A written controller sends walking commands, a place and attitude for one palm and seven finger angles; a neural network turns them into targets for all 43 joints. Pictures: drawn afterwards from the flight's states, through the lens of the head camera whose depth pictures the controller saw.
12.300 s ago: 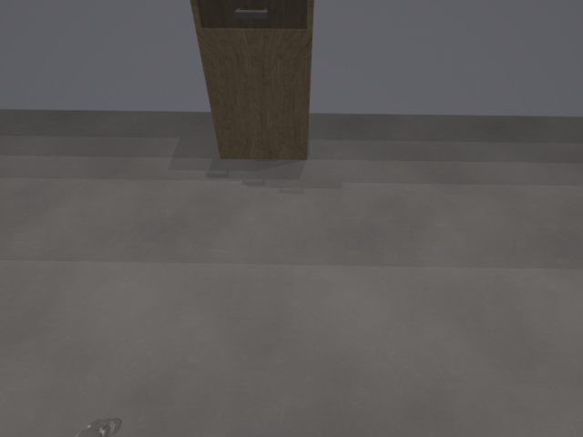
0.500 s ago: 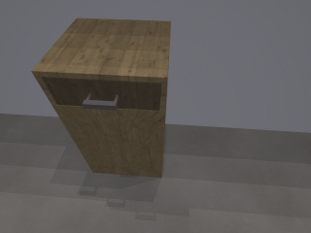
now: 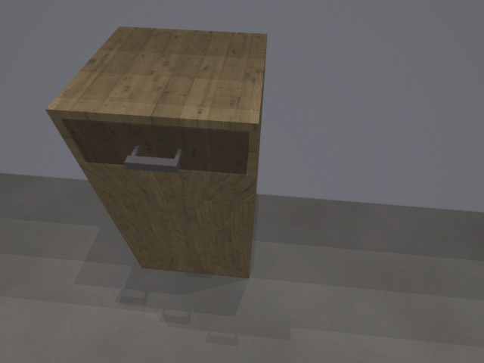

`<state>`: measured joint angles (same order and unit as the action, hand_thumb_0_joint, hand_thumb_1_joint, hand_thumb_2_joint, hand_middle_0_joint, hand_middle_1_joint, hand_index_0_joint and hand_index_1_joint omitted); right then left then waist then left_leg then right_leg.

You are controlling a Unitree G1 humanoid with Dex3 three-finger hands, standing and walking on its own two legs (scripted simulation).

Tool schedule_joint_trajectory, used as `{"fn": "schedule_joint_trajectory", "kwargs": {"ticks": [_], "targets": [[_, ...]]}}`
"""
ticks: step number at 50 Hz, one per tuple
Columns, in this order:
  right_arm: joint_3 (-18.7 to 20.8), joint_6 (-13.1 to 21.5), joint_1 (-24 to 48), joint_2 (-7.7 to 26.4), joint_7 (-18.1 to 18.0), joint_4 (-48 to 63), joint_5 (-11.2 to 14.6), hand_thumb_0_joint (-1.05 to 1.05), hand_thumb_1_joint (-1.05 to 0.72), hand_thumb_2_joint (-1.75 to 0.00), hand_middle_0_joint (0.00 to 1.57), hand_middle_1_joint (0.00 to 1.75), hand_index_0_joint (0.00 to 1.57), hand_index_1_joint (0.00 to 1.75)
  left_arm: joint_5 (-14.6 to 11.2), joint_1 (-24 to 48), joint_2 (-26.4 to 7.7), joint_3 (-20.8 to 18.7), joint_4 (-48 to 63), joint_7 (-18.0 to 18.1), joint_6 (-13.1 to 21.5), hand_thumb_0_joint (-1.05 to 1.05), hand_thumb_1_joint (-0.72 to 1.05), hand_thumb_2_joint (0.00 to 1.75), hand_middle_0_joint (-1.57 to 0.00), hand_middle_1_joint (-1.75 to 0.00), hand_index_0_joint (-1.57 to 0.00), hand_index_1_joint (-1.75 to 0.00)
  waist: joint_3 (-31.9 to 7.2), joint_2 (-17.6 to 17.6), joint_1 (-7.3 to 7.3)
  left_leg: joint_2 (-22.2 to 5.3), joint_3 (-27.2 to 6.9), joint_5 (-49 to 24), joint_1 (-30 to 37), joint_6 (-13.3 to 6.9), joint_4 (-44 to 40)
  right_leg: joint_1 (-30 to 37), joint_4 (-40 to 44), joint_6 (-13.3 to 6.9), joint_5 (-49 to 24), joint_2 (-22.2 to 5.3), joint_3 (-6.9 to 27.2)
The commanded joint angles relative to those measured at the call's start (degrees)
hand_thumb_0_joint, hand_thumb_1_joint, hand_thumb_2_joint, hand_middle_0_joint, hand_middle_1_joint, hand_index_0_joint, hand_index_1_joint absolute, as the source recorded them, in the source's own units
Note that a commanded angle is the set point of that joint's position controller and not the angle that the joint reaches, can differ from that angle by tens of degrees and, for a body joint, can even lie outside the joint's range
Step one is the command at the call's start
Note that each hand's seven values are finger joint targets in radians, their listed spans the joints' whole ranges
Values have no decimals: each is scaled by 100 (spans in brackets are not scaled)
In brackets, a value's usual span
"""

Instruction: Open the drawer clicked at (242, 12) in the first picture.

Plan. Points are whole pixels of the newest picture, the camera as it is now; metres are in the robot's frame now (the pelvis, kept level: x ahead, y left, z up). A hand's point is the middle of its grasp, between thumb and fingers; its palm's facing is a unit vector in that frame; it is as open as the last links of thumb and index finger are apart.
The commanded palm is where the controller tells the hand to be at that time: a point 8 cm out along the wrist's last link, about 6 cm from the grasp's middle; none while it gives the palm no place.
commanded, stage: look again from close up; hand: left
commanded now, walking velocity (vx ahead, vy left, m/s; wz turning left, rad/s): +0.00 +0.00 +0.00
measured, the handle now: (155, 157) +0.55 +0.25 -0.02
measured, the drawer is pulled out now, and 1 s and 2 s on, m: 0.00 0.00 0.00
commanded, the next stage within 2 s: raise the hand with hooked fingers in 0.34 s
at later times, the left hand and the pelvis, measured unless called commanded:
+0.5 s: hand out of the picture -0.01 +0.16 -0.16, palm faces -0.06 -0.97 -0.24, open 7.3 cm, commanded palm +0.10 +0.20 -0.06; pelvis -0.01 -0.01 +0.00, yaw -1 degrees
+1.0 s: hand out of the picture +0.13 +0.21 -0.06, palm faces -0.01 -0.09 -1.00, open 9.3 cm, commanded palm +0.14 +0.21 +0.01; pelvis -0.07 -0.01 -0.04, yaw -1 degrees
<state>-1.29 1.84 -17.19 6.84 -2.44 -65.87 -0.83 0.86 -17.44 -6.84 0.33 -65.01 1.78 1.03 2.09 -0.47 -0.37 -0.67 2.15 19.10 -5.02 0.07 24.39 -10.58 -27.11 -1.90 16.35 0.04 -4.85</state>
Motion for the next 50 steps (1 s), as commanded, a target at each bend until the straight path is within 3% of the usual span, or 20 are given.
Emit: {"fn": "schedule_joint_trajectory", "kwargs": {"ticks": [1, 21, 22, 23, 24, 25, 26, 27, 28, 29, 30, 31, 33, 34, 36, 40, 43, 44, 45, 50], "targets": [[80, 15, -558, 419, -37, 59, 10, 0, -90, -90, 20, 30, 20, 30, -35, -420, -469, -81, 141, 26, 63, 0, 90, 90, -20, -30, -20, -30, 185, 50, 9, -540, -347, -1626, -440, -218, -348, 262, 366, -111, -1819, -642, 600], [69, 11, -663, 346, -43, 20, 7, 0, -90, -90, 20, 30, 20, 30, -36, -473, -424, -95, 145, 29, 68, 0, 90, 90, -20, -30, -20, -30, 248, 97, -7, -537, -358, -1514, -509, -199, -404, 291, 451, -133, -1687, -633, 591], [200, 37, 300, 697, 34, 497, 102, 0, -90, -90, 20, 30, 20, 30, 13, -999, -837, -176, -102, 283, 206, 0, 90, 90, -20, -30, -20, -30, 447, 513, -364, -429, 52, -1173, -1206, 25, 1104, 243, 429, 282, -4990, -1046, 1096], [123, 974, 276, 1643, -253, 2622, 386, 0, -90, -90, 20, 30, 20, 30, 529, 3575, -2188, 550, 8644, 169, 1244, 0, 88, 89, -20, -32, -20, -32, -2415, -1306, 290, 55, 76, -2066, 376, -288, 48, 718, -103, -93, -3868, -540, 1525], [250, 1406, 660, 1228, -502, 2270, 307, 0, -90, -90, 20, 30, 20, 30, 711, 1427, -2122, -92, 7024, 712, 724, 0, 85, 88, -20, -33, -20, -33, -2438, -2141, -87, -54, -17, -3336, 403, -291, 51, 528, -404, -197, -2301, -269, 934], [337, 1552, 628, 982, -474, 2311, 504, 0, -90, -90, 20, 30, 20, 30, 687, 64, -1169, 335, 6333, 1016, -181, 0, 83, 87, -21, -34, -21, -34, -1383, -1386, -25, -153, -244, -3212, -150, -129, -12, -187, -352, -139, -1156, -87, 618], [360, 1583, 580, 1028, -463, 2199, 498, 0, -90, -90, 20, 30, 20, 30, 939, -86, -496, 747, 6142, 1036, -388, 0, 81, 86, -21, -36, -21, -36, -861, -462, 73, -169, -169, -3009, -478, -209, 190, -492, -256, -29, -1365, -61, 444], [387, 1686, 769, 1215, -410, 2587, 468, 0, -90, -90, 20, 30, 20, 30, 1279, 325, -614, 938, 6853, 1089, -328, 0, 78, 85, -21, -37, -21, -37, -475, 46, 105, -67, -318, -2405, -712, -261, 324, -853, -300, -23, -1384, -61, 516], [391, 1701, 703, 1430, -372, 2656, 274, 0, -90, -90, 20, 30, 20, 30, 1871, 228, -847, 939, 6965, 1228, -260, 0, 76, 84, -21, -39, -21, -39, -956, 461, 190, 9, -308, -2098, -781, -307, 562, -1051, -419, -22, -1226, -53, 500], [380, 1636, 693, 1452, -304, 2849, 126, 0, -90, -90, 20, 30, 20, 30, 2446, 99, -823, 1086, 6977, 1387, -258, 0, 74, 83, -21, -40, -21, -40, -943, 861, 205, 102, -358, -1794, -1085, -308, 740, -1347, -503, -36, -920, -14, 493], [420, 1537, 685, 1471, -215, 3127, 40, 0, -90, -90, 20, 30, 20, 30, 3074, 59, -806, 1153, 6954, 1550, -264, 0, 71, 82, -21, -42, -21, -42, -1061, 740, 192, 220, -353, -1622, -1295, -258, 919, -1539, -604, -62, -493, 29, 537], [485, 1345, 792, 1433, -121, 3341, -84, 0, -90, -90, 20, 30, 20, 30, 3742, -261, -845, 1043, 6677, 1766, -285, 0, 69, 81, -22, -43, -22, -43, -1199, 901, 80, 307, -303, -1362, -1450, -191, 1069, -1655, -610, -84, 0, 56, 539], [580, 889, 1120, 1466, 117, 3707, -233, 0, -90, -90, 20, 30, 20, 30, 4727, -1450, -793, 906, 6140, 2064, -251, 0, 64, 79, -22, -47, -22, -47, -752, 1354, -316, 348, -241, -809, -2161, -101, 1117, -1697, -617, -162, 376, 71, 703], [573, 604, 1292, 1462, 257, 3890, -266, 0, -90, -90, 20, 30, 20, 30, 5066, -1948, -728, 865, 6053, 2123, -209, 0, 62, 78, -22, -48, -22, -48, -592, 1432, -498, 361, -163, -640, -2510, -69, 1134, -1610, -675, -198, 289, 48, 754], [521, 109, 1626, 1397, 488, 4196, -197, 0, -90, -90, 20, 30, 20, 30, 5617, -1876, -1121, 498, 6459, 2206, -11, 0, 57, 76, -22, -51, -22, -51, -962, 1340, -788, 403, -31, -708, -2902, -52, 1249, -1200, -962, -256, -270, -51, 1010], [430, -431, 1903, 1207, 568, 4544, -119, 0, -90, -90, 20, 30, 20, 30, 6316, -857, -1777, -62, 7240, 2608, 119, 0, 48, 72, -23, -57, -23, -57, -1412, 444, -881, 506, 24, -553, -2884, -57, 1454, -1182, -1201, -305, -87, -11, 1263], [419, -593, 1927, 1134, 514, 4618, -158, 0, -90, -90, 20, 30, 20, 30, 6643, 366, -1754, 111, 7507, 2931, -109, 0, 41, 69, -24, -62, -24, -62, -1713, 57, -623, 544, 13, -461, -2454, -103, 1642, -1581, -1107, -300, 164, 55, 1471], [417, -611, 1901, 1102, 451, 4606, -177, 0, -90, -90, 20, 30, 20, 30, 6654, 677, -1778, 108, 7499, 2994, -184, 0, 39, 68, -24, -63, -24, -63, -1797, 8, -536, 531, -13, -403, -2357, -133, 1690, -1587, -1088, -274, 152, 61, 1436], [429, -636, 1901, 1103, 376, 4526, -219, 0, -90, -90, 20, 30, 20, 30, 6600, 1318, -1867, 101, 7696, 3022, -224, 0, 36, 67, -24, -64, -24, -64, -1842, 231, -319, 516, -98, -254, -2335, -177, 1779, -1688, -1005, -222, 274, 56, 1492], [358, -478, 1969, 1055, 164, 4354, -308, 0, -90, -90, 20, 30, 20, 30, 6082, 2094, -1779, 373, 7744, 2681, -83, 0, 25, 62, -25, -72, -25, -72, -1919, -57, 13, 435, -185, -118, -1923, -249, 1786, -1731, -860, -81, 282, -12, 1095]]}}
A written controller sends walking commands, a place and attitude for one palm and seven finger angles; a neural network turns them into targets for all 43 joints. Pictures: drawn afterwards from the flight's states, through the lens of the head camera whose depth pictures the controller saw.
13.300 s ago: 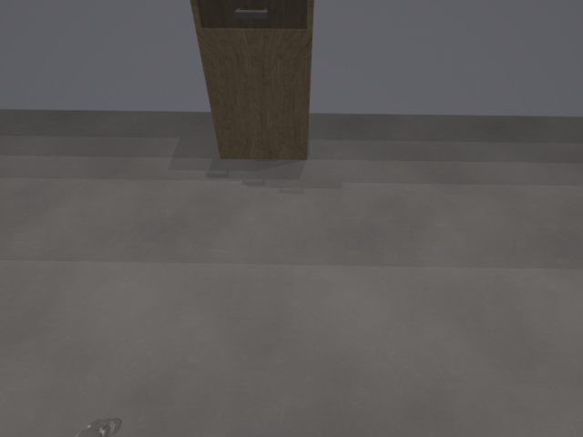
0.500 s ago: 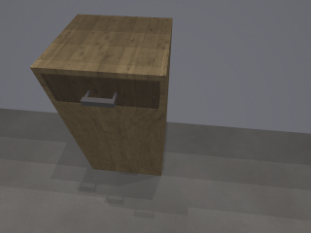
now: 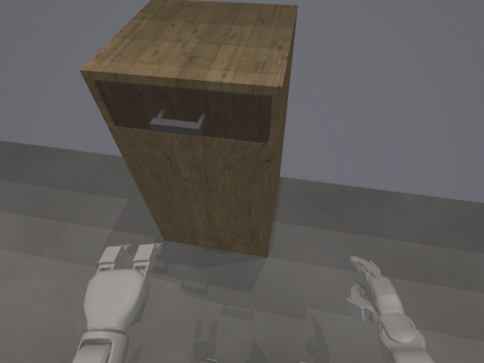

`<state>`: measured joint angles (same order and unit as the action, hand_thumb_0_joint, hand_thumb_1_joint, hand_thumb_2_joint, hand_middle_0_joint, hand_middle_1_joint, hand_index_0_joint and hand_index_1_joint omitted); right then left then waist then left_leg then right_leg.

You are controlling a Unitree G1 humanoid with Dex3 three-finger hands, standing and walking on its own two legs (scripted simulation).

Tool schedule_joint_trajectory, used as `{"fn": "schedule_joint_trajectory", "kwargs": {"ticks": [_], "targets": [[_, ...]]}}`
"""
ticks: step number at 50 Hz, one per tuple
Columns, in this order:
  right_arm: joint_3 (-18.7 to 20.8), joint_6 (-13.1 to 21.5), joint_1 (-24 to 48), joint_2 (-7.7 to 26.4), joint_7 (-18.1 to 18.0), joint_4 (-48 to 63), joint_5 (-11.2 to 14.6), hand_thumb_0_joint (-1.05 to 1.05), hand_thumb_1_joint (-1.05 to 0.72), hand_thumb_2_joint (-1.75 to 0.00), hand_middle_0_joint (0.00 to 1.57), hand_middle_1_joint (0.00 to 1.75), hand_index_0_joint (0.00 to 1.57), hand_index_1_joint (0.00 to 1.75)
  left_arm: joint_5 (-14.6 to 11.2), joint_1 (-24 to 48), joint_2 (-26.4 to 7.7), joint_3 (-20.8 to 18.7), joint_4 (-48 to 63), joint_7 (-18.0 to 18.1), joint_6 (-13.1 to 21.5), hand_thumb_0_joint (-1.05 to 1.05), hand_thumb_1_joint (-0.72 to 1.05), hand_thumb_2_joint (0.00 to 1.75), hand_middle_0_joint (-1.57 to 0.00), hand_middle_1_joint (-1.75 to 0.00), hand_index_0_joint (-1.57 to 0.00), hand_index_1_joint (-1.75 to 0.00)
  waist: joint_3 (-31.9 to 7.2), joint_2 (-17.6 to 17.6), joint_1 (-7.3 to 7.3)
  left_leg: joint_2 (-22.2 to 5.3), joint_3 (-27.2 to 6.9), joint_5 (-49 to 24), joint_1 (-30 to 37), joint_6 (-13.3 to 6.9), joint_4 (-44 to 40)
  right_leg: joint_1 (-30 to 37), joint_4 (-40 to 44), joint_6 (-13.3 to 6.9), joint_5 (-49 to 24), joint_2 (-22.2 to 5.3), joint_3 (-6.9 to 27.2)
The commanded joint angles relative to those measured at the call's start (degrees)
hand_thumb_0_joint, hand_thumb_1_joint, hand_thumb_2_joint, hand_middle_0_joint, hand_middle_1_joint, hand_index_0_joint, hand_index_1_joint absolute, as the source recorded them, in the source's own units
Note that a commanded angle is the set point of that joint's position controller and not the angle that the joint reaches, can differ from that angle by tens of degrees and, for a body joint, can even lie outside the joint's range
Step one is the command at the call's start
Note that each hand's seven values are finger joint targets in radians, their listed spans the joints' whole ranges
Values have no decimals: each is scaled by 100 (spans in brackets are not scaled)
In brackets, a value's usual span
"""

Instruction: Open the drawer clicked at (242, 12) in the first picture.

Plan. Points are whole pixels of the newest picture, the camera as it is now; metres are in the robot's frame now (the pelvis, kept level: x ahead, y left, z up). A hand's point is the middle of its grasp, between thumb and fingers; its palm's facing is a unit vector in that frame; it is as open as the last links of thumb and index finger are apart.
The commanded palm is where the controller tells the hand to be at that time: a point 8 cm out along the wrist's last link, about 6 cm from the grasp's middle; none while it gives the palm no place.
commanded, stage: raise the hand with hooked fingers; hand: left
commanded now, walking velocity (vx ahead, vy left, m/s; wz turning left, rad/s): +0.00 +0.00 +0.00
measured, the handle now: (179, 121) +0.61 +0.26 +0.02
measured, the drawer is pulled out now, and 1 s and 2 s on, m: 0.00 0.00 0.00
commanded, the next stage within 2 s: move the hooked fingers above the handle in 1.34 s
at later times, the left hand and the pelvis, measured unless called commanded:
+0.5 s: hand (122, 229) +0.28 +0.25 +0.06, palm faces +0.06 -0.10 -0.99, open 12.3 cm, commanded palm +0.26 +0.25 +0.13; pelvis +0.02 +0.03 +0.02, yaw -1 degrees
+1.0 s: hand (108, 169) +0.34 +0.27 +0.13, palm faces +0.03 -0.05 -1.00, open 13.8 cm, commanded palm +0.31 +0.27 +0.19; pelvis +0.04 +0.03 +0.04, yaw +1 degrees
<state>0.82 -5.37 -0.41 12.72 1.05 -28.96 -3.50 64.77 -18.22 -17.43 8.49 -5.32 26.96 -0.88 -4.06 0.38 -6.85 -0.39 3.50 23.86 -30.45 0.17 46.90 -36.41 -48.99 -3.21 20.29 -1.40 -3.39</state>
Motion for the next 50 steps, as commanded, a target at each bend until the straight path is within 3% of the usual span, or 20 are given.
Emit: {"fn": "schedule_joint_trajectory", "kwargs": {"ticks": [1, 4, 8, 11, 13, 15, 17, 23, 27, 31, 35, 41, 44, 47, 50], "targets": [[117, 267, 271, 468, -214, 623, -38, 0, -90, -90, 20, 30, 20, 30, -385, 2115, -714, -404, 1593, 47, 118, 0, 22, 61, -25, -74, -25, -74, -1150, -35, 664, 390, -315, -568, 621, -259, -533, 853, 1389, 71, -86, 126, 871], [49, 267, 254, 480, -271, 565, -10, 0, -90, -90, 20, 30, 20, 30, -502, 1870, -794, -459, 1208, -337, 33, 0, 15, 58, -25, -78, -25, -78, -1009, 204, 497, 335, -305, -582, 459, -238, -862, 1316, 1543, 112, -163, 94, 689], [18, 220, 180, 493, -257, 531, 43, 0, -90, -90, 20, 30, 20, 30, -520, 1430, -944, -664, 1064, -726, -83, 0, 6, 54, -26, -84, -26, -84, -1018, 218, 220, 267, -295, -934, 476, -189, -1255, 1870, 1580, 64, -557, 82, 590], [9, 210, 179, 522, -252, 537, 88, 0, -90, -90, 20, 30, 20, 30, -577, 1320, -1130, -928, 1139, -854, -57, 0, -1, 51, -27, -88, -27, -88, -897, 286, 125, 237, -289, -1005, 437, -177, -1470, 2133, 1665, 61, -621, 64, 608], [47, 218, 147, 535, -241, 520, 89, 0, -90, -90, 20, 30, 20, 30, -545, 1509, -1160, -960, 1404, -837, 10, 0, -6, 49, -27, -92, -27, -92, -962, -34, 119, 219, -299, -1197, 633, -166, -1555, 2158, 1636, 25, -795, 80, 530], [106, 248, 118, 557, -240, 509, 87, 0, -90, -90, 20, 30, 20, 30, -577, 1607, -1261, -1121, 1574, -765, 77, 0, -10, 47, -27, -94, -27, -94, -1126, 76, 142, 206, -332, -1413, 749, -183, -1556, 2280, 1613, 23, -1016, 96, 502], [155, 272, 59, 585, -214, 459, 95, 0, -90, -90, 20, 30, 20, 30, -586, 1583, -1255, -1115, 1759, -683, 138, 0, -15, 45, -27, -98, -27, -98, -1192, -154, 135, 201, -340, -1636, 954, -165, -1595, 2247, 1591, 2, -1216, 104, 485], [237, 251, 30, 688, -215, 337, 178, 0, -90, -90, 20, 30, 20, 30, -671, 2130, -1313, -1026, 1711, -725, -28, 0, -29, 39, -29, -107, -29, -107, -1137, -69, 239, 150, -361, -1875, 1254, -147, -1738, 2154, 1651, 18, -1337, 129, 325], [217, 224, 85, 701, -220, 312, 233, 0, -90, -90, 20, 30, 20, 30, -718, 2517, -1386, -909, 1819, -1007, -168, 0, -38, 35, -29, -112, -29, -112, -1119, -325, 206, 125, -400, -2205, 1548, -100, -1910, 2315, 1755, 8, -1485, 127, 278], [146, 153, 105, 693, -242, 285, 267, 0, -90, -90, 20, 30, 20, 30, -771, 2731, -1547, -971, 1611, -1356, -279, 0, -48, 31, -30, -118, -30, -118, -995, -60, 174, 130, -358, -2356, 1640, -116, -2073, 2594, 1928, 32, -1710, 136, 260], [85, 68, 172, 695, -258, 261, 297, 0, -90, -90, 20, 30, 20, 30, -834, 3175, -1758, -1093, 1524, -1665, -306, 0, -50, 30, -30, -120, -30, -120, -942, -127, 191, 140, -316, -2509, 1718, -121, -2206, 2854, 2077, 35, -1954, 149, 268], [22, -6, 148, 680, -282, 238, 299, 0, -90, -90, 20, 30, 20, 30, -968, 3794, -1968, -1125, 1461, -2080, -175, 0, -50, 30, -30, -120, -30, -120, -1056, -228, 212, 165, -288, -2720, 1940, -134, -2301, 3118, 2243, 59, -2230, 138, 248], [27, -10, 92, 711, -291, 220, 290, 0, -90, -90, 20, 30, 20, 30, -1073, 3976, -2137, -1248, 1428, -2244, -40, 0, -50, 30, -30, -120, -30, -120, -1170, -80, 206, 186, -296, -2974, 1960, -153, -2315, 3303, 2273, 80, -2573, 127, 236], [37, -23, 59, 740, -283, 176, 302, 0, -90, -90, 20, 30, 20, 30, -1159, 4213, -2338, -1391, 1399, -2356, 71, 0, -50, 30, -30, -120, -30, -120, -1284, -224, 210, 184, -309, -3211, 2040, -138, -2327, 3386, 2300, 79, -2754, 118, 227], [82, -38, 5, 761, -219, 201, 339, 0, -90, -90, 20, 30, 20, 30, -1292, 3751, -2070, -1284, 1150, -2507, 121, 0, -50, 30, -30, -120, -30, -120, -1118, -79, 191, 172, -317, -3337, 1944, -132, -2337, 3342, 2333, 74, -2819, 140, 185]]}}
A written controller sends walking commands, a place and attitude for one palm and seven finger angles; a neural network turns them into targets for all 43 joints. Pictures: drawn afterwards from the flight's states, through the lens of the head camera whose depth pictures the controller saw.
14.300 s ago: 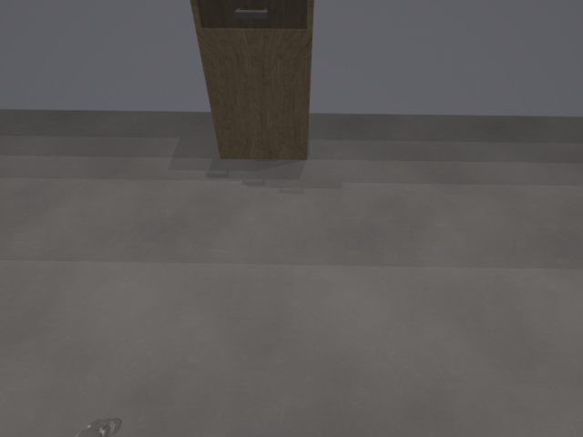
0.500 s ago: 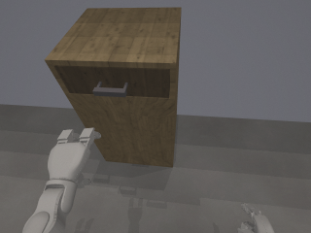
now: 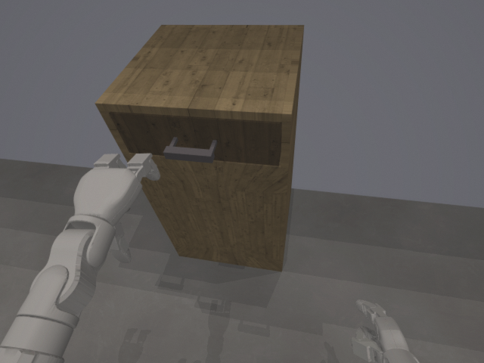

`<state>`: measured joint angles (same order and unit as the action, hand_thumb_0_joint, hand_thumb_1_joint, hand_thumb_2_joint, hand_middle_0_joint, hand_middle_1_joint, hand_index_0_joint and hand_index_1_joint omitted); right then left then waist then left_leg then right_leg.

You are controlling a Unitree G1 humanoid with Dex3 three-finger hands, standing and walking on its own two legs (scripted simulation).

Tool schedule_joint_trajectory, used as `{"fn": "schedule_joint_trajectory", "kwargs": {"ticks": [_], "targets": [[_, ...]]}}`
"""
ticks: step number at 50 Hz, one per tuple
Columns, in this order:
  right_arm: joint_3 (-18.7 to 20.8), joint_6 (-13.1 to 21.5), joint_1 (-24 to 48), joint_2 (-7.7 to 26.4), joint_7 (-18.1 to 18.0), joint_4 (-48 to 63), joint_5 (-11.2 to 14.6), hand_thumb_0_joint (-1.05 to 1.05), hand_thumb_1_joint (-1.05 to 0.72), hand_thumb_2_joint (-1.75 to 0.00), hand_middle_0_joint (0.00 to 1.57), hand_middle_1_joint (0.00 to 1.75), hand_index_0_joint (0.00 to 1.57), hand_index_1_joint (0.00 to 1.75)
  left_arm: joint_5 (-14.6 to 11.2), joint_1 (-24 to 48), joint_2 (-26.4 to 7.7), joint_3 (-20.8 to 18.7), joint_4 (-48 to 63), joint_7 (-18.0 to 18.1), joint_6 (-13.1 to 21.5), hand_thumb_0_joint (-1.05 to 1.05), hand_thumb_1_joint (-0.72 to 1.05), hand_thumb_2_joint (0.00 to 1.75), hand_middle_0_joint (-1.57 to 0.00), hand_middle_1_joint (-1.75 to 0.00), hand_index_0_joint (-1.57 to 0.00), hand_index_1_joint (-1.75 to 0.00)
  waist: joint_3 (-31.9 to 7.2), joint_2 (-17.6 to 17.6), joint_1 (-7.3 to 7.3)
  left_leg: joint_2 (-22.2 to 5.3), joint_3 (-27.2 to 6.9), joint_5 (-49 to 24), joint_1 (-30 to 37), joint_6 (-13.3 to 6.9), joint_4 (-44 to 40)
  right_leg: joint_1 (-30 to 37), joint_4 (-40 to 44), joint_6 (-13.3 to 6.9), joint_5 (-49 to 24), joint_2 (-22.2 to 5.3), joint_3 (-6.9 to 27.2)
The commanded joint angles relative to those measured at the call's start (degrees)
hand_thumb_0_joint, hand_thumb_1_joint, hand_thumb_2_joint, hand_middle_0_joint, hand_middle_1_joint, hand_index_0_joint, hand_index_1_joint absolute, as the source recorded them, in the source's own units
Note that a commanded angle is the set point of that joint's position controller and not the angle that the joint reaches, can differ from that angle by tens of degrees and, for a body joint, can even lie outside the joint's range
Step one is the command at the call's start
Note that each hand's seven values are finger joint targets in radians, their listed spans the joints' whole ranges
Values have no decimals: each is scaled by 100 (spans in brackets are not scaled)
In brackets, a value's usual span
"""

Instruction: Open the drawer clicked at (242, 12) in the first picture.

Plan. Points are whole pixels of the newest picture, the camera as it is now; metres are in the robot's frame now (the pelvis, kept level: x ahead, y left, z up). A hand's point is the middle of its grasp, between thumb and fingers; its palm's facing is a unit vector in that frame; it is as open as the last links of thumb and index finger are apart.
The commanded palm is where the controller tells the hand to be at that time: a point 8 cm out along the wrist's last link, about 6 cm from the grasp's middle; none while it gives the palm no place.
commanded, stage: raise the hand with hooked fingers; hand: left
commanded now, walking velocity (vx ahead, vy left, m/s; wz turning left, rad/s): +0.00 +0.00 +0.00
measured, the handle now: (191, 148) +0.57 +0.23 -0.02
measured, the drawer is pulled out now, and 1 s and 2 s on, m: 0.00 0.00 0.00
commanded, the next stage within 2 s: move the hooked fingers above the handle in 0.34 s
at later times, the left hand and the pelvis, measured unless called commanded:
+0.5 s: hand (131, 216) +0.30 +0.23 +0.09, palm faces +0.03 -0.06 -1.00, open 13.8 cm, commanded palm +0.29 +0.23 +0.14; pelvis -0.01 +0.00 +0.00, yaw +0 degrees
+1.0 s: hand (162, 186) +0.38 +0.21 +0.06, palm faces -0.04 -0.03 -1.00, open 13.8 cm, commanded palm +0.37 +0.23 +0.13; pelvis -0.01 +0.00 -0.01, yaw -1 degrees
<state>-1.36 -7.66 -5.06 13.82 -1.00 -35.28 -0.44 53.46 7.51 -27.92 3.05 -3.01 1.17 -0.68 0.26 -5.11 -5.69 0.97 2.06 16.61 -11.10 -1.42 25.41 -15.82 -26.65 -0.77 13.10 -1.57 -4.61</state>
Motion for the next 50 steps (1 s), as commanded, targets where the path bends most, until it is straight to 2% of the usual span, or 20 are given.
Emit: {"fn": "schedule_joint_trajectory", "kwargs": {"ticks": [1, 5, 10, 13, 15, 18, 22, 25, 28, 29, 30, 31, 33, 34, 37, 39, 43, 46, 49, 50], "targets": [[304, 171, 437, 671, -1, 832, 28, 0, -90, -90, 20, 30, 20, 30, -179, 1091, -1015, -716, 905, 29, 126, 0, -50, 30, -30, -120, -30, -120, -1560, 557, 62, 39, -147, -2635, -6, 23, -182, 1305, 91, -149, -2153, 135, 316], [343, 165, 445, 720, 44, 892, 5, 0, -90, -90, 20, 30, 20, 30, -175, 1144, -1198, -914, 1296, 81, 323, 0, -50, 30, -30, -120, -30, -120, -1754, 473, 17, 37, -188, -2629, -26, 28, -196, 1344, 62, -166, -2100, 140, 336], [402, 192, 381, 711, 68, 846, 5, 0, -90, -90, 20, 30, 20, 30, -138, 1231, -1383, -1179, 1508, 439, 516, 0, -50, 30, -30, -120, -30, -120, -1885, 239, -24, 43, -213, -2674, 31, 75, -169, 1235, 20, -190, -1974, 145, 347], [417, 171, 367, 696, 60, 788, 48, 0, -90, -90, 20, 30, 20, 30, -77, 1216, -1228, -1040, 1194, 594, 433, 0, -50, 30, -30, -120, -30, -120, -1696, 403, 19, 50, -145, -2384, -79, 70, -202, 1076, 50, -170, -1770, 135, 327], [407, 176, 436, 709, 57, 806, 79, 0, -90, -90, 20, 30, 20, 30, -91, 1284, -1225, -1021, 1108, 626, 337, 0, -50, 30, -30, -120, -30, -120, -1702, 378, 21, 67, -154, -2109, -137, 57, -242, 1106, 81, -181, -1562, 146, 355], [410, 187, 435, 705, 34, 803, 58, 0, -90, -90, 20, 30, 20, 30, -57, 1326, -1228, -908, 1253, 625, 278, 0, -50, 30, -30, -120, -30, -120, -1855, 300, 22, 71, -124, -2116, -31, 39, -264, 1189, 91, -168, -1587, 117, 358], [372, 180, 476, 702, 8, 790, 78, 0, -90, -90, 20, 30, 20, 30, -102, 1223, -1112, -780, 1016, 477, 203, 0, -50, 30, -30, -120, -30, -120, -1501, 526, 72, 63, -112, -1815, -160, 12, -343, 1097, 193, -150, -1340, 133, 341], [345, 202, 444, 705, -52, 743, 89, 0, -90, -90, 20, 30, 20, 30, -17, 1999, -1025, -569, 741, 442, 260, 0, -50, 30, -30, -120, -30, -120, -1329, 549, 209, 64, -135, -1465, -223, -2, -337, 823, 236, -153, -972, 159, 325], [349, 233, 303, 688, -116, 649, 83, 0, -90, -90, 20, 30, 20, 30, 105, 2411, -1265, -694, 275, 503, 369, 0, -50, 30, -30, -120, -30, -120, -1511, 502, 189, 110, -107, -1377, -236, -10, -295, 841, 219, -153, -898, 145, 354], [346, 247, 257, 680, -134, 640, 83, 0, -90, -90, 20, 30, 20, 30, 114, 2690, -1173, -566, 160, 517, 400, 0, -50, 30, -30, -120, -30, -120, -1560, 477, 229, 124, -115, -1364, -234, -11, -269, 803, 200, -151, -910, 135, 352], [359, 266, 213, 694, -153, 604, 97, 0, -90, -90, 20, 30, 20, 30, 96, 2899, -1258, -645, -47, 531, 426, 0, -50, 30, -30, -120, -30, -120, -1571, 525, 271, 121, -124, -1247, -294, -14, -267, 789, 226, -146, -790, 145, 367], [357, 280, 169, 691, -163, 580, 96, 0, -90, -90, 20, 30, 20, 30, 147, 3048, -1345, -685, -172, 552, 473, 0, -50, 30, -30, -120, -30, -120, -1587, 476, 246, 126, -109, -1273, -322, -10, -266, 795, 203, -152, -809, 137, 376], [379, 289, 90, 686, -185, 558, 105, 0, -90, -90, 20, 30, 20, 30, 144, 3206, -1320, -647, -420, 567, 533, 0, -50, 30, -30, -120, -30, -120, -1699, 368, 257, 139, -99, -1389, -340, -9, -218, 807, 143, -163, -960, 139, 367], [388, 289, 61, 678, -189, 556, 113, 0, -90, -90, 20, 30, 20, 30, 145, 3276, -1205, -540, -625, 558, 535, 0, -50, 30, -30, -120, -30, -120, -1694, 418, 276, 151, -85, -1374, -390, -16, -183, 776, 125, -153, -975, 133, 369], [427, 297, -77, 714, -203, 556, 123, 0, -90, -90, 20, 30, 20, 30, 156, 3489, -1325, -627, -1028, 553, 586, 0, -50, 30, -30, -120, -30, -120, -1793, 518, 284, 144, -58, -1345, -495, -38, -130, 782, 84, -146, -1000, 130, 390], [453, 287, -183, 734, -198, 547, 128, 0, -90, -90, 20, 30, 20, 30, 194, 3651, -1276, -566, -1254, 537, 628, 0, -50, 30, -30, -120, -30, -120, -1868, 568, 300, 149, -60, -1436, -591, -39, -80, 767, 7, -152, -1135, 136, 387], [516, 253, -382, 773, -166, 546, 135, 0, -90, -90, 20, 30, 20, 30, 228, 3942, -1142, -412, -1522, 549, 722, 0, -50, 30, -30, -120, -30, -120, -1933, 504, 372, 127, -72, -1522, -614, -38, 23, 544, -104, -169, -1180, 154, 358], [582, 245, -555, 803, -149, 559, 122, 0, -90, -90, 20, 30, 20, 30, 255, 4040, -1349, -624, -1517, 666, 821, 0, -50, 30, -30, -120, -30, -120, -2320, 490, 318, 125, -92, -1757, -640, -50, 130, 681, -240, -180, -1401, 162, 395], [618, 214, -674, 823, -157, 488, 120, 0, -90, -90, 20, 30, 20, 30, 267, 3987, -1573, -893, -1798, 816, 815, 0, -50, 30, -30, -120, -30, -120, -2374, 569, 300, 121, -44, -1909, -793, -63, 191, 759, -320, -175, -1663, 162, 418], [621, 202, -689, 859, -164, 450, 119, 0, -90, -90, 20, 30, 20, 30, 289, 4125, -1663, -962, -1924, 868, 793, 0, -50, 30, -30, -120, -30, -120, -2347, 588, 346, 127, -74, -1904, -908, -52, 199, 747, -344, -176, -1642, 172, 400]]}}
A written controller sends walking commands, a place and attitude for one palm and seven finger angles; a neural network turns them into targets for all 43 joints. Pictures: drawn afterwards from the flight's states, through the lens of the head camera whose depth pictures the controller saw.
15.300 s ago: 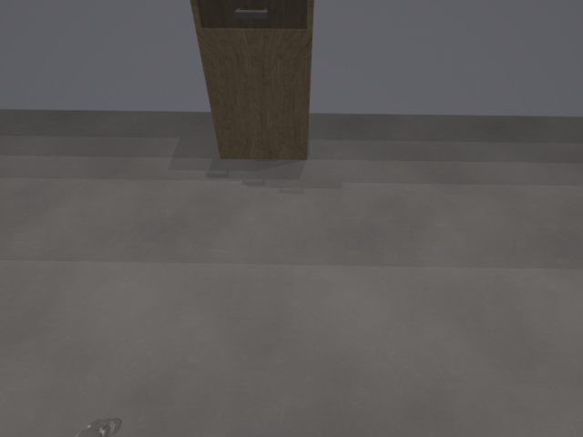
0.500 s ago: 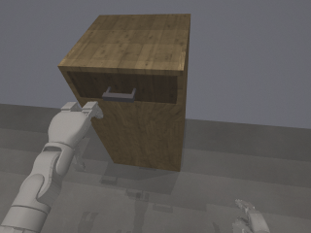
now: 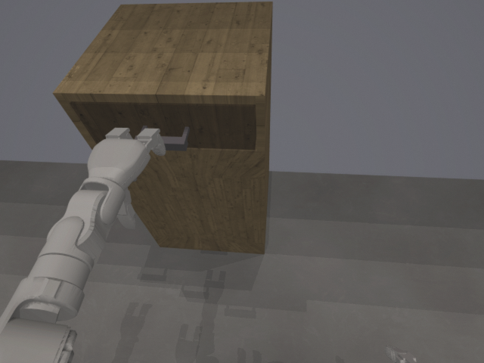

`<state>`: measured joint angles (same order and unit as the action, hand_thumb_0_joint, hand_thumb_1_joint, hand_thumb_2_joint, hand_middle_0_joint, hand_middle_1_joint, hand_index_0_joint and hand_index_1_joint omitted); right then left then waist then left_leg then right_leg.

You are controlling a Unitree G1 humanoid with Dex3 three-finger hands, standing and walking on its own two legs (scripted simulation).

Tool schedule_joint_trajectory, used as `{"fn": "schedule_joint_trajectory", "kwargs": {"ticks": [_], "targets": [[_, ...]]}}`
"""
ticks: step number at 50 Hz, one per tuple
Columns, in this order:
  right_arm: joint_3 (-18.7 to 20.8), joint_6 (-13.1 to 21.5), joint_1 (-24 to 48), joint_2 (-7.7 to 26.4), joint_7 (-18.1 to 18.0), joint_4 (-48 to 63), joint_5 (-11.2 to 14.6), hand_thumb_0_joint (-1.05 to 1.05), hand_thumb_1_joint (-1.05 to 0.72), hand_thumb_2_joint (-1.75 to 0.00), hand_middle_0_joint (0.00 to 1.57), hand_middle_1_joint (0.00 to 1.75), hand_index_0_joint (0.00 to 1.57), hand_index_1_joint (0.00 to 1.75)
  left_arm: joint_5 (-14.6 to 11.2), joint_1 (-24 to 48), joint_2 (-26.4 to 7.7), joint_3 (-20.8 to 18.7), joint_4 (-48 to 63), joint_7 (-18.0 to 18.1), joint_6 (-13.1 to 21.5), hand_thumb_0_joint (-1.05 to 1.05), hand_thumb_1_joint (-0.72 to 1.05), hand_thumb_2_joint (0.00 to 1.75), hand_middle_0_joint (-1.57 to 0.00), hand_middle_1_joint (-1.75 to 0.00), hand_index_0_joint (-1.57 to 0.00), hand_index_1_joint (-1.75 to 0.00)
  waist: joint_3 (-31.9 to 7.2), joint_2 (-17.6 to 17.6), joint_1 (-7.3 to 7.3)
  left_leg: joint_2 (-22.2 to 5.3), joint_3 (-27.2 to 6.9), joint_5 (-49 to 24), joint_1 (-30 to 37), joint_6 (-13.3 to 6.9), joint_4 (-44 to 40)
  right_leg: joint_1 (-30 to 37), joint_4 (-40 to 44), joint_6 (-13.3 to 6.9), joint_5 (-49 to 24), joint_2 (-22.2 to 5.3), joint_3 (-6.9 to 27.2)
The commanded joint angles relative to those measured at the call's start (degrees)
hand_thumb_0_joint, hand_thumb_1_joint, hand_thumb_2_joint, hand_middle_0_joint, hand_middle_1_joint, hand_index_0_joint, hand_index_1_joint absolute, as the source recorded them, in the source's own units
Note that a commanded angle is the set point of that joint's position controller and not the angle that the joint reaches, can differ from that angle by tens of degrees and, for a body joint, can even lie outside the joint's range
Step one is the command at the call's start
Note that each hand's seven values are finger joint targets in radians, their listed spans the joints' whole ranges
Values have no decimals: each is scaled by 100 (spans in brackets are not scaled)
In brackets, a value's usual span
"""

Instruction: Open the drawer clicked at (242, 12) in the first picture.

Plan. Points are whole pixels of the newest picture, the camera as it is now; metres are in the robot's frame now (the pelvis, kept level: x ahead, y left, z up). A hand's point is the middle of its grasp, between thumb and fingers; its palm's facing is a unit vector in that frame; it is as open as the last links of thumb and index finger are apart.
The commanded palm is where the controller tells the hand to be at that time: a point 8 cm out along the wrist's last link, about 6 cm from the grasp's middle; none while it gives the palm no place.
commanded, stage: move the hooked fingers above the handle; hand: left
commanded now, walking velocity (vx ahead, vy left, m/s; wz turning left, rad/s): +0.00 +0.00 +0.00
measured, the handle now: (163, 136) +0.58 +0.24 -0.02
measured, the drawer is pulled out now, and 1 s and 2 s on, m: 0.00 0.00 0.00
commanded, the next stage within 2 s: lower the fingers behind the handle in 1.64 s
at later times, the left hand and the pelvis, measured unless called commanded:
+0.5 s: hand (148, 154) +0.46 +0.22 +0.06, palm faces -0.04 +0.00 -1.00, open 13.8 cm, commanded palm +0.45 +0.23 +0.11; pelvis +0.01 +0.00 -0.01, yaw -1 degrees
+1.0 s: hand (160, 135) +0.53 +0.22 +0.04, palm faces -0.08 +0.00 -1.00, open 13.8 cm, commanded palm +0.52 +0.23 +0.10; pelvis +0.01 +0.01 -0.02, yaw -1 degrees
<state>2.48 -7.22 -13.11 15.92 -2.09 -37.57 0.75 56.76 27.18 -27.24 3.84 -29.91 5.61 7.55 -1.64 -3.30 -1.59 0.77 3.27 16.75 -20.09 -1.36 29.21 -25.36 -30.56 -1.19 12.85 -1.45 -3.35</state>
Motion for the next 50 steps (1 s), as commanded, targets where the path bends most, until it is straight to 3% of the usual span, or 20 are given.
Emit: {"fn": "schedule_joint_trajectory", "kwargs": {"ticks": [1, 5, 7, 10, 13, 16, 18, 21, 24, 27, 31, 33, 35, 36, 39, 40, 42, 45, 48, 50], "targets": [[242, 161, 79, 632, -54, 670, 12, 0, -90, -90, 20, 30, 20, 30, -39, 2196, -1634, -955, 664, 471, -52, 0, -50, 30, -30, -120, -30, -120, -2095, 463, -53, 132, -164, -1871, -25, -72, -179, 1640, 55, -120, -1602, 153, 287], [295, 171, -78, 671, -60, 582, 15, 0, -90, -90, 20, 30, 20, 30, 55, 2757, -1565, -787, 425, 585, -89, 0, -50, 30, -30, -120, -30, -120, -2210, 340, 121, 122, -179, -1877, 48, -86, -95, 1422, 23, -132, -1534, 185, 268], [317, 168, -193, 673, -63, 536, 17, 0, -90, -90, 20, 30, 20, 30, 105, 2790, -1606, -781, 224, 596, -73, 0, -50, 30, -30, -120, -30, -120, -2318, 246, 120, 124, -153, -1904, 95, -88, -59, 1388, -3, -130, -1554, 189, 280], [344, 170, -342, 682, -69, 465, 9, 0, -90, -90, 20, 30, 20, 30, 109, 3325, -1351, -504, -60, 572, -9, 0, -50, 30, -30, -120, -30, -120, -2245, 321, 323, 114, -209, -1834, 134, -97, 17, 1101, -2, -127, -1419, 215, 232], [352, 148, -492, 692, -68, 429, -24, 0, -90, -90, 20, 30, 20, 30, 153, 3330, -1559, -693, -305, 612, 77, 0, -50, 30, -30, -120, -30, -120, -2458, 276, 248, 112, -191, -2034, 129, -100, 90, 1163, -91, -131, -1636, 215, 260], [335, 130, -570, 709, -42, 398, -22, 0, -90, -90, 20, 30, 20, 30, 209, 3703, -1521, -618, -601, 686, 95, 0, -50, 30, -30, -120, -30, -120, -2290, 297, 328, 103, -235, -1978, -60, -85, 125, 945, -142, -136, -1534, 230, 233], [353, 115, -637, 706, -23, 394, -54, 0, -90, -90, 20, 30, 20, 30, 275, 3707, -1580, -691, -682, 772, 77, 0, -50, 30, -30, -120, -30, -120, -2583, 254, 301, 102, -201, -2201, 9, -88, 213, 994, -220, -133, -1720, 239, 246], [367, 92, -706, 701, 13, 396, -65, 0, -90, -90, 20, 30, 20, 30, 307, 3690, -1556, -710, -993, 846, -5, 0, -50, 30, -30, -120, -30, -120, -2603, 256, 312, 93, -191, -2339, -104, -79, 282, 975, -277, -128, -1822, 255, 231], [341, 82, -772, 751, 2, 356, -57, 0, -90, -90, 20, 30, 20, 30, 378, 4074, -1540, -564, -1367, 884, -156, 0, -50, 30, -30, -120, -30, -120, -2313, 415, 488, 86, -175, -1932, -304, -97, 268, 736, -221, -105, -1590, 265, 228], [340, 108, -899, 770, -48, 333, -69, 0, -90, -90, 20, 30, 20, 30, 427, 4492, -1889, -725, -1448, 898, -128, 0, -50, 30, -30, -120, -30, -120, -2628, 291, 535, 113, -174, -1760, -368, -125, 325, 845, -247, -93, -1539, 250, 294], [380, 128, -1106, 755, -66, 291, -117, 0, -90, -90, 20, 30, 20, 30, 410, 4806, -1787, -633, -1420, 866, 30, 0, -50, 30, -30, -120, -30, -120, -3044, 48, 620, 103, -211, -2220, -169, -112, 495, 792, -360, -91, -1837, 264, 305], [385, 130, -1189, 773, -59, 201, -118, 0, -90, -90, 20, 30, 20, 30, 424, 4822, -1591, -474, -1758, 867, 7, 0, -50, 30, -30, -120, -30, -120, -2737, 130, 749, 69, -234, -2146, -214, -102, 540, 428, -347, -82, -1674, 292, 258], [385, 143, -1264, 809, -51, 151, -129, 0, -90, -90, 20, 30, 20, 30, 405, 4991, -1632, -508, -1899, 883, 13, 0, -50, 30, -30, -120, -30, -120, -2663, 286, 821, 66, -265, -2140, -326, -116, 575, 373, -335, -83, -1656, 309, 248], [386, 146, -1309, 846, -53, 142, -132, 0, -90, -90, 20, 30, 20, 30, 420, 4962, -1925, -709, -1939, 902, 19, 0, -50, 30, -30, -120, -30, -120, -2790, 204, 761, 76, -233, -2118, -407, -123, 599, 470, -373, -75, -1706, 298, 284], [368, 133, -1385, 841, -45, 107, -140, 0, -90, -90, 20, 30, 20, 30, 505, 5164, -1890, -586, -2126, 922, -23, 0, -50, 30, -30, -120, -30, -120, -2822, 2, 815, 82, -238, -2112, -509, -102, 661, 335, -442, -88, -1692, 307, 273], [366, 128, -1427, 864, -41, 89, -149, 0, -90, -90, 20, 30, 20, 30, 502, 5231, -1905, -613, -2237, 927, -43, 0, -50, 30, -30, -120, -30, -120, -2825, 159, 872, 77, -262, -2162, -554, -113, 695, 321, -442, -86, -1722, 318, 260], [358, 138, -1509, 911, -50, 57, -161, 0, -90, -90, 20, 30, 20, 30, 535, 5370, -2139, -710, -2351, 949, -77, 0, -50, 30, -30, -120, -30, -120, -2903, 60, 902, 67, -270, -2053, -624, -116, 738, 231, -491, -73, -1627, 319, 268], [384, 152, -1630, 914, -39, 37, -196, 0, -90, -90, 20, 30, 20, 30, 542, 5682, -2061, -625, -2269, 931, -40, 0, -50, 30, -30, -120, -30, -120, -3240, -103, 990, 46, -293, -2418, -447, -103, 877, 162, -552, -67, -1816, 333, 272], [371, 141, -1739, 947, -41, -10, -216, 0, -90, -90, 20, 30, 20, 30, 541, 5692, -2134, -632, -2541, 903, -70, 0, -50, 30, -30, -120, -30, -120, -3130, -97, 1048, 24, -316, -2268, -550, -107, 915, 0, -564, -56, -1668, 352, 261], [354, 121, -1755, 974, -35, 10, -236, 0, -90, -90, 20, 30, 20, 30, 499, 5535, -2355, -843, -2482, 874, -25, 0, -50, 30, -30, -120, -30, -120, -3359, -147, 919, 17, -307, -2518, -543, -100, 934, 195, -604, -69, -1861, 345, 280]]}}
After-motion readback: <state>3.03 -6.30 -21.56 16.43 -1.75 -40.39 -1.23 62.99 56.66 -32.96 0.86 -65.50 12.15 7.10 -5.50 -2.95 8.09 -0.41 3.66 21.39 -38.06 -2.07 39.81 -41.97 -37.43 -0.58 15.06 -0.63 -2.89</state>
